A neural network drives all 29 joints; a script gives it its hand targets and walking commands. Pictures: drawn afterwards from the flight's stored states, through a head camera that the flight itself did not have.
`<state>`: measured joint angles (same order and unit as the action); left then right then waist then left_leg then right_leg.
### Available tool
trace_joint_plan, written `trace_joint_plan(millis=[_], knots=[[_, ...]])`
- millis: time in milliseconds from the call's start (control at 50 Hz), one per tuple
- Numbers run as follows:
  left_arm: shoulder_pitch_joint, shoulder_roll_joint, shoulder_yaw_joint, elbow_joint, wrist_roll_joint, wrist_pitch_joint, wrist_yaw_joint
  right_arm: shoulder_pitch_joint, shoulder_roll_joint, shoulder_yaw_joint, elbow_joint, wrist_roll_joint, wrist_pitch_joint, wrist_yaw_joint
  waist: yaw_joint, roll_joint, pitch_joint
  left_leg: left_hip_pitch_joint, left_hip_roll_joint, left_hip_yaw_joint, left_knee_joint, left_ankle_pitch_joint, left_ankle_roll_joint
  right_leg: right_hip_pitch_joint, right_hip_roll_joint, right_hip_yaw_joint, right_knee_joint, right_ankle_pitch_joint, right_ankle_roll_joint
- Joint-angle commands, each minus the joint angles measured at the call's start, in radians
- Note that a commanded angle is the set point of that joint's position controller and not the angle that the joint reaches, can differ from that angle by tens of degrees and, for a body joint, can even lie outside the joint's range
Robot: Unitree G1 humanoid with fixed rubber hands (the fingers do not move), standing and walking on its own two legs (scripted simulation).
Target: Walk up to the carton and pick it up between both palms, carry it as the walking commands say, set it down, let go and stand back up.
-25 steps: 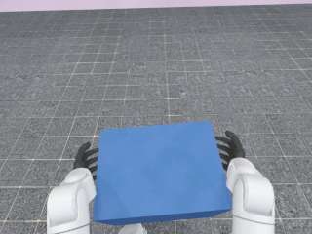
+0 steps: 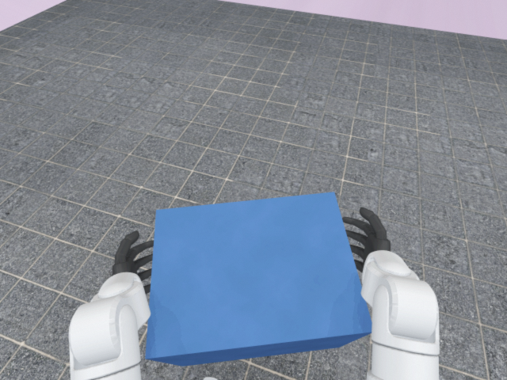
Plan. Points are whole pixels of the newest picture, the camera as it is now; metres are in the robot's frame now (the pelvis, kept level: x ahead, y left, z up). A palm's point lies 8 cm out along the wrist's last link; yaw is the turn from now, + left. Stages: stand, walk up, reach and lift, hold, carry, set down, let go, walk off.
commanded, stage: carry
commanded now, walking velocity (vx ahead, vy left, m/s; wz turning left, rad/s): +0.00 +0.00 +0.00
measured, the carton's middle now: (254, 283) +0.29 +0.02 -0.01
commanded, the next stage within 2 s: none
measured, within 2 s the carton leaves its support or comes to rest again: neither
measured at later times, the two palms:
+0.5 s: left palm out of the picture +0.10 +0.23 +0.08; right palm (372, 344) +0.17 -0.11 +0.11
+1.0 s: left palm out of the picture +0.09 +0.20 +0.08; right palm (397, 368) +0.15 -0.14 +0.10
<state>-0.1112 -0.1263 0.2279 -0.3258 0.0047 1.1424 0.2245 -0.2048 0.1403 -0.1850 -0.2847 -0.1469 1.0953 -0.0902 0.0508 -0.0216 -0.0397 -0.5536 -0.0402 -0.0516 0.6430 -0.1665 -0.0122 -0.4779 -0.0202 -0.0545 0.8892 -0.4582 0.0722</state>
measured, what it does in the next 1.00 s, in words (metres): walks backwards: right foot, then left foot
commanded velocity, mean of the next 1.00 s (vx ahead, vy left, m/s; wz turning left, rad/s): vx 0.00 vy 0.00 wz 0.00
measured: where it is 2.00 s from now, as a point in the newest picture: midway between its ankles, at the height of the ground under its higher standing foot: outside the picture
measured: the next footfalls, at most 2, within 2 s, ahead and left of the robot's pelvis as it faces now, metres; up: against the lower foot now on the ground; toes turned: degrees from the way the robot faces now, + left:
right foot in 0.02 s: +0.01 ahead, -0.08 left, +0.00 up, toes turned +13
left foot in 0.28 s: -0.04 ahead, +0.14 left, +0.00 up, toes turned +3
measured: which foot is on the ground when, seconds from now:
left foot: down 0.00-0.04, up 0.06-0.26, down 0.28-1.00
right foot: up 0.00-0.00, down 0.02-1.00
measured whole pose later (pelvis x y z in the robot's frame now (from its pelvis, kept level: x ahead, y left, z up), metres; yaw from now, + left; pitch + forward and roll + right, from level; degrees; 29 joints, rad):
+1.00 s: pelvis -0.14 +0.01 +0.01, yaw +6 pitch +2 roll +1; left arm -0.12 -0.13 0.20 -0.20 0.06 1.16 0.22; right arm -0.23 0.08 -0.18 -0.15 -0.14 1.13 -0.10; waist 0.00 0.01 -0.12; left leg -0.44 0.02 0.05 0.58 -0.20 0.01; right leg -0.48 -0.02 -0.06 0.53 -0.10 -0.02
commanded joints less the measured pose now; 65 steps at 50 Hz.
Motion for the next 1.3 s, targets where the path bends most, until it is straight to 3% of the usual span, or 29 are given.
trace_joint_plan(millis=[0,20,40,60,80,100,140,180,200,220,240,280,300,320,360,440,500,600,720,860,920,1000,1080,1200,1280], knots=[[-0.695,-0.871,-0.874,-0.114,-0.463,-0.006,-0.470,-0.367,0.876,0.737,-0.047,0.398,0.024,0.278,-0.043,0.214,-0.456,0.276,0.232,-0.228,-0.222,-0.005,0.110,0.244,-0.017,0.002,-0.452,0.086,-0.038],[-0.688,-0.862,-0.873,-0.103,-0.460,-0.007,-0.474,-0.373,0.873,0.736,-0.033,0.399,0.026,0.279,-0.043,0.055,-0.436,0.110,0.154,-0.170,-0.119,-0.122,0.065,0.389,-0.155,0.195,-0.560,0.039,-0.059],[-0.653,-0.875,-0.845,-0.101,-0.430,-0.028,-0.481,-0.464,0.870,0.785,-0.111,0.415,0.018,0.282,-0.032,-0.322,-0.372,-0.082,-0.013,0.027,0.107,-0.293,-0.004,0.350,-0.412,0.502,-0.619,0.137,-0.200],[-0.672,-0.884,-0.859,-0.147,-0.436,-0.030,-0.477,-0.455,0.887,0.788,-0.122,0.423,0.014,0.282,-0.037,-0.281,-0.320,-0.112,0.025,0.072,0.286,-0.423,-0.018,0.281,-0.480,0.491,-0.606,0.339,-0.261],[-0.660,-0.876,-0.837,-0.152,-0.433,-0.022,-0.479,-0.470,0.902,0.794,-0.124,0.438,0.012,0.284,-0.035,-0.159,-0.319,-0.064,0.044,0.046,0.385,-0.356,-0.003,0.250,-0.430,0.405,-0.593,0.382,-0.259],[-0.651,-0.870,-0.828,-0.149,-0.414,-0.021,-0.476,-0.496,0.909,0.809,-0.134,0.461,0.012,0.289,-0.032,-0.088,-0.315,-0.016,0.059,0.036,0.422,-0.282,0.002,0.223,-0.361,0.284,-0.562,0.398,-0.226],[-0.658,-0.849,-0.812,-0.145,-0.390,-0.019,-0.468,-0.539,0.895,0.822,-0.149,0.496,0.020,0.297,-0.043,-0.141,-0.315,0.047,0.068,0.068,0.303,-0.220,0.002,0.213,-0.261,0.130,-0.532,0.343,-0.169],[-0.669,-0.830,-0.806,-0.152,-0.385,-0.014,-0.458,-0.508,0.886,0.820,-0.104,0.500,0.039,0.295,-0.033,-0.204,-0.328,0.115,0.032,0.120,0.139,-0.261,-0.015,0.236,-0.237,0.119,-0.525,0.326,-0.175],[-0.645,-0.825,-0.803,-0.134,-0.377,-0.009,-0.455,-0.502,0.876,0.818,-0.099,0.498,0.043,0.294,-0.029,-0.210,-0.341,0.146,0.024,0.138,0.066,-0.261,-0.018,0.249,-0.250,0.131,-0.522,0.342,-0.183],[-0.641,-0.828,-0.806,-0.126,-0.373,-0.007,-0.450,-0.472,0.880,0.810,-0.072,0.493,0.049,0.296,-0.037,-0.176,-0.363,0.205,0.020,0.163,-0.072,-0.204,-0.016,0.271,-0.247,0.121,-0.492,0.408,-0.182],[-0.604,-0.821,-0.801,-0.094,-0.364,0.000,-0.448,-0.456,0.876,0.802,-0.046,0.490,0.055,0.299,-0.039,-0.137,-0.375,0.289,0.040,0.156,-0.205,-0.131,-0.014,0.256,-0.235,0.107,-0.457,0.430,-0.157],[-0.579,-0.830,-0.797,-0.037,-0.352,0.006,-0.447,-0.449,0.881,0.791,-0.008,0.474,0.062,0.310,-0.038,-0.017,-0.412,0.463,0.173,-0.008,-0.260,-0.046,0.023,0.133,-0.184,0.086,-0.418,0.308,-0.075],[-0.650,-0.833,-0.821,-0.063,-0.360,0.011,-0.453,-0.427,0.879,0.756,0.035,0.446,0.056,0.318,-0.046,0.172,-0.363,0.371,0.267,-0.147,-0.274,-0.008,0.065,0.089,-0.104,0.024,-0.363,0.211,-0.039],[-0.690,-0.835,-0.830,-0.066,-0.369,0.009,-0.456,-0.449,0.884,0.753,0.033,0.455,0.053,0.321,-0.047,0.159,-0.329,0.304,0.256,-0.111,-0.281,-0.042,0.077,0.123,-0.101,0.019,-0.362,0.187,-0.042],[-0.726,-0.861,-0.844,-0.031,-0.386,0.009,-0.462,-0.499,0.891,0.740,0.031,0.452,0.056,0.322,-0.046,0.073,-0.295,0.196,0.222,-0.064,-0.304,-0.266,0.067,0.178,-0.101,0.016,-0.403,0.196,-0.049],[-0.775,-0.876,-0.844,-0.005,-0.407,0.009,-0.464,-0.520,0.888,0.711,0.066,0.448,0.053,0.319,-0.047,0.126,-0.263,0.132,0.205,-0.053,-0.354,-0.422,0.060,0.183,-0.072,0.007,-0.410,0.155,-0.058],[-0.779,-0.873,-0.834,0.002,-0.408,0.005,-0.465,-0.537,0.887,0.712,0.066,0.451,0.050,0.321,-0.046,0.109,-0.262,0.115,0.199,-0.044,-0.365,-0.464,0.058,0.185,-0.050,-0.003,-0.414,0.150,-0.060],[-0.779,-0.881,-0.815,0.003,-0.404,0.006,-0.461,-0.552,0.901,0.716,0.059,0.460,0.051,0.323,-0.046,0.086,-0.292,0.143,0.179,-0.015,-0.335,-0.440,0.048,0.170,-0.052,0.027,-0.451,0.115,-0.071],[-0.776,-0.880,-0.800,-0.010,-0.395,0.004,-0.461,-0.564,0.924,0.727,0.047,0.464,0.052,0.321,-0.050,-0.001,-0.324,0.195,0.147,0.001,-0.254,-0.341,0.046,0.125,-0.073,0.084,-0.510,0.044,-0.077],[-0.757,-0.875,-0.796,-0.022,-0.383,-0.002,-0.458,-0.552,0.927,0.727,0.045,0.461,0.048,0.318,-0.050,0.004,-0.343,0.213,0.127,-0.013,-0.217,-0.321,0.047,0.087,-0.071,0.109,-0.521,0.009,-0.078],[-0.735,-0.868,-0.792,-0.018,-0.374,-0.004,-0.456,-0.539,0.922,0.730,0.045,0.457,0.046,0.316,-0.049,-0.039,-0.347,0.217,0.111,-0.006,-0.183,-0.283,0.044,0.082,-0.085,0.136,-0.552,-0.021,-0.081],[-0.742,-0.866,-0.803,-0.042,-0.377,-0.009,-0.454,-0.539,0.921,0.733,0.034,0.461,0.040,0.314,-0.051,-0.030,-0.343,0.231,0.099,-0.009,-0.169,-0.284,0.046,0.056,-0.085,0.143,-0.562,-0.058,-0.081],[-0.715,-0.855,-0.799,-0.041,-0.367,-0.009,-0.448,-0.521,0.907,0.733,0.025,0.458,0.039,0.313,-0.050,0.002,-0.345,0.200,0.121,-0.051,-0.199,-0.300,0.052,0.082,-0.076,0.135,-0.515,-0.019,-0.086],[-0.699,-0.856,-0.807,-0.058,-0.362,-0.013,-0.441,-0.502,0.901,0.738,0.009,0.458,0.032,0.314,-0.053,0.027,-0.356,0.213,0.121,-0.046,-0.187,-0.217,0.045,0.111,-0.091,0.150,-0.510,0.047,-0.095],[-0.688,-0.857,-0.811,-0.068,-0.363,-0.017,-0.442,-0.502,0.900,0.744,-0.015,0.457,0.028,0.310,-0.054,-0.006,-0.375,0.242,0.122,-0.031,-0.162,-0.147,0.042,0.133,-0.100,0.150,-0.512,0.095,-0.099]])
